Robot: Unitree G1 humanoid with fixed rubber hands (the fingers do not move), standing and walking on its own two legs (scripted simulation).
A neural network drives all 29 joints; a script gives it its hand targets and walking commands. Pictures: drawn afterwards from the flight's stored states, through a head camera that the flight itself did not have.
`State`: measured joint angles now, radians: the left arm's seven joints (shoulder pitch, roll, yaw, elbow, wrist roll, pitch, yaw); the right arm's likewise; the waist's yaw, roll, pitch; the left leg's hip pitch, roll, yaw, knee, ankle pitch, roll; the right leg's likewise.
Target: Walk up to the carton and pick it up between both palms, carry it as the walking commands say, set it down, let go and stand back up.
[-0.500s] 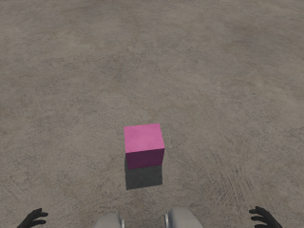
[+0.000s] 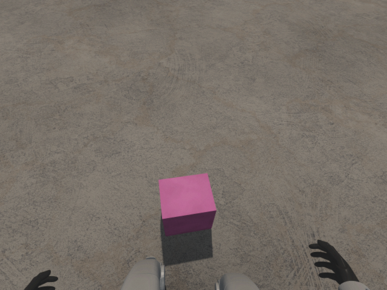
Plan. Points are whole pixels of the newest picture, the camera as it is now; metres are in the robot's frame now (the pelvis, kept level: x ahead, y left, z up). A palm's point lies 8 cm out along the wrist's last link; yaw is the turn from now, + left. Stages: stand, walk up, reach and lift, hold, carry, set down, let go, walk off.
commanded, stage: walk up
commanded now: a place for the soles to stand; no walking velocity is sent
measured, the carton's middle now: (186, 205) +0.53 +0.03 -0.60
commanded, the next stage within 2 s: none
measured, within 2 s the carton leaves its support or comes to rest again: neither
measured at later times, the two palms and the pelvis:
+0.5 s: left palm (32, 279) +0.14 +0.32 -0.06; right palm (340, 272) +0.15 -0.29 -0.05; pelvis +0.04 +0.01 +0.05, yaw +0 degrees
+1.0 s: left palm out of the picture +0.11 +0.31 -0.07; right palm (338, 287) +0.13 -0.28 -0.06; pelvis +0.05 +0.01 +0.05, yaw +2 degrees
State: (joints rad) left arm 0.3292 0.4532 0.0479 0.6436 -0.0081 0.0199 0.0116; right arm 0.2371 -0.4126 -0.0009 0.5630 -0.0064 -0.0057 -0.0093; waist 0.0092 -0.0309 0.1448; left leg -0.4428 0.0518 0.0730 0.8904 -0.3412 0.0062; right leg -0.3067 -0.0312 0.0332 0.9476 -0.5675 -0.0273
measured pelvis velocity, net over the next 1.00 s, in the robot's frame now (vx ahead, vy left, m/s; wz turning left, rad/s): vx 0.05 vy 0.01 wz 0.03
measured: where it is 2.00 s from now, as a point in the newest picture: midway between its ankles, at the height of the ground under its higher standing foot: outside the picture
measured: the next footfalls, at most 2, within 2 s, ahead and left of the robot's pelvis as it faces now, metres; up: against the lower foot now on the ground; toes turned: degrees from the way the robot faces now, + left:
left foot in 1.32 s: +0.23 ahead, +0.12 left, +0.00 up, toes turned -5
right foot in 1.52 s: +0.20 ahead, -0.16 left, +0.00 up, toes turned +5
